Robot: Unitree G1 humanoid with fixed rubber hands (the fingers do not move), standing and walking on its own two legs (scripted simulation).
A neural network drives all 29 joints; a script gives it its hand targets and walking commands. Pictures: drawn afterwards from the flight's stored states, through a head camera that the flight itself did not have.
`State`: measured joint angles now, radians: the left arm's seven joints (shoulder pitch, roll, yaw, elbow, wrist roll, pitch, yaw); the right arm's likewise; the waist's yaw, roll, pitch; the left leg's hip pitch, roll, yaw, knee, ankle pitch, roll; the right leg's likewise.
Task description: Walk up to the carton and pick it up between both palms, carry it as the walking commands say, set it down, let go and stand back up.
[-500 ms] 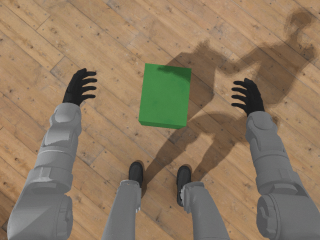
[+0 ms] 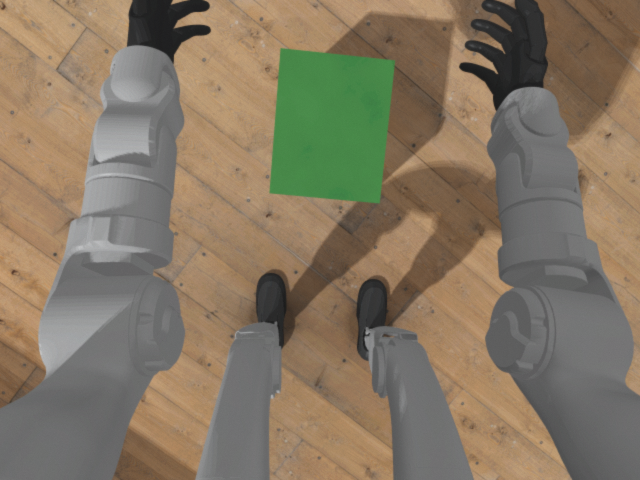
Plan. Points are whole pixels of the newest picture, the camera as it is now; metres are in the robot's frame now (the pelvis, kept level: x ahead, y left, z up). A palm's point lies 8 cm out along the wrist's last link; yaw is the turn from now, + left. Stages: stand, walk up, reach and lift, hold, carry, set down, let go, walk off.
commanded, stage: reach and lift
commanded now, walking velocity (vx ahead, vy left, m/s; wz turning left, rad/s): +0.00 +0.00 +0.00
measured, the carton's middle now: (327, 137) +0.52 -0.02 -0.57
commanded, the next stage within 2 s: none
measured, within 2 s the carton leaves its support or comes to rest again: neither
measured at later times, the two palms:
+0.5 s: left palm (200, 80) +0.54 +0.15 -0.24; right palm (465, 104) +0.51 -0.18 -0.25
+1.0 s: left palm (229, 107) +0.54 +0.15 -0.39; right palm (434, 131) +0.50 -0.19 -0.40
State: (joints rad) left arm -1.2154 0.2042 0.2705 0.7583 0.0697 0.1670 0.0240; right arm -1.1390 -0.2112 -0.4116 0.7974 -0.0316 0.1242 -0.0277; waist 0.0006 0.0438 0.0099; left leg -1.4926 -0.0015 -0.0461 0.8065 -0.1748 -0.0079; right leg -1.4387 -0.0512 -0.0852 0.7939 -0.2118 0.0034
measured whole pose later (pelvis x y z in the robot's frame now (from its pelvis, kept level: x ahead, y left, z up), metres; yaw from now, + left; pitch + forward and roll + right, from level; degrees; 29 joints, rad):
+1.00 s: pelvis -0.08 +0.00 -0.23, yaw -4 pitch +36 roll -6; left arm -1.79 0.45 0.10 1.09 -0.13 0.24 0.11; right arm -1.73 -0.33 -0.33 1.08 0.04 0.23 -0.16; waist 0.00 0.04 0.52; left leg -2.07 0.00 -0.09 1.88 -0.44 -0.01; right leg -2.00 -0.04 -0.07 1.84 -0.48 0.00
